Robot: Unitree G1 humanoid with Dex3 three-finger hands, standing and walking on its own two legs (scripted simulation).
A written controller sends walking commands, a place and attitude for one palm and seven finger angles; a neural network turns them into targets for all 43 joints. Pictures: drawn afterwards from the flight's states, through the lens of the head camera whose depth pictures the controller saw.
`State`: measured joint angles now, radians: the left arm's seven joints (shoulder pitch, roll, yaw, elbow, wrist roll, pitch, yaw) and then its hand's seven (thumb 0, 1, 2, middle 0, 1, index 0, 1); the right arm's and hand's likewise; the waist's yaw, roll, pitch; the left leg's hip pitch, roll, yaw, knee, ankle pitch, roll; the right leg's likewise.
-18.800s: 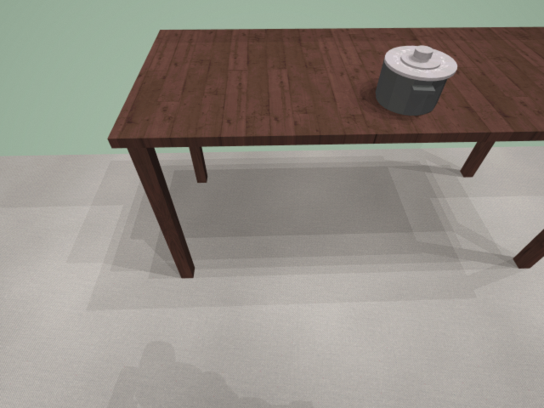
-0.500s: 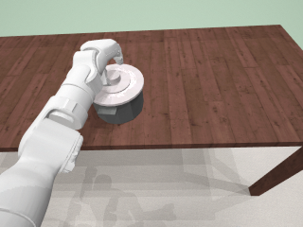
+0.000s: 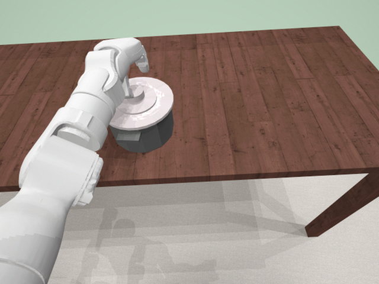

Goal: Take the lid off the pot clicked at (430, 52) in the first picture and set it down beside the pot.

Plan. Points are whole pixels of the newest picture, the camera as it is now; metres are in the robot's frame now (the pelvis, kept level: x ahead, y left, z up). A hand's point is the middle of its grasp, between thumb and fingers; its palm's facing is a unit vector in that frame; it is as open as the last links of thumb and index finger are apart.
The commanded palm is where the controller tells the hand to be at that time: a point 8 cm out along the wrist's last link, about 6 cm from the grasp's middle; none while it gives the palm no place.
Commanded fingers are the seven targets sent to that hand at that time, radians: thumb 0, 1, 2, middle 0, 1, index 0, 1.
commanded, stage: raise the hand to come down again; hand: left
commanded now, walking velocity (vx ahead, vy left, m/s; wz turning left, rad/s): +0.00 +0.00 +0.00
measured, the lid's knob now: (134, 93) +0.52 +0.09 +0.11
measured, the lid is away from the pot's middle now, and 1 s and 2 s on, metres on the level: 0.01 0.01 0.01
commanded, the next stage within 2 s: move the open hand above the knob in 0.02 s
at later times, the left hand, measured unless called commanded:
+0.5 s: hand (121, 80) +0.50 +0.10 +0.17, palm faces -0.30 -0.03 -0.95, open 10.4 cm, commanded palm +0.50 +0.10 +0.23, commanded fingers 0.00 -0.20 1.16 -0.69 -0.29 -0.69 -0.29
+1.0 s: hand (119, 82) +0.50 +0.10 +0.17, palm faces -0.31 -0.04 -0.95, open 10.4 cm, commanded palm +0.49 +0.11 +0.23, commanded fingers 0.00 -0.20 1.16 -0.69 -0.29 -0.69 -0.29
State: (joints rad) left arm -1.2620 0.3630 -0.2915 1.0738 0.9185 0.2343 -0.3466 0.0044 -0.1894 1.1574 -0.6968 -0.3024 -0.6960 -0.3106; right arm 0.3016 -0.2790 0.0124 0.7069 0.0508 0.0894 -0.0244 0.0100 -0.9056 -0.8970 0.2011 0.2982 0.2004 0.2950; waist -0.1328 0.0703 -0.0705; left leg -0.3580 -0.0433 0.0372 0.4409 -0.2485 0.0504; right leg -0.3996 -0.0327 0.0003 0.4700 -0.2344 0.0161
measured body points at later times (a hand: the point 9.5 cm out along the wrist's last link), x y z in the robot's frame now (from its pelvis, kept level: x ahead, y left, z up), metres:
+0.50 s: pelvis +0.01 +0.00 +0.00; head +0.05 -0.02 +0.45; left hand +0.51 +0.10 +0.22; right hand +0.06 -0.26 -0.14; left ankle -0.03 +0.09 -0.74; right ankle -0.01 -0.13 -0.74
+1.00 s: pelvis +0.00 +0.00 +0.00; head +0.05 -0.02 +0.45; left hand +0.51 +0.10 +0.22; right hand +0.06 -0.26 -0.14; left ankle -0.03 +0.09 -0.74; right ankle -0.01 -0.13 -0.74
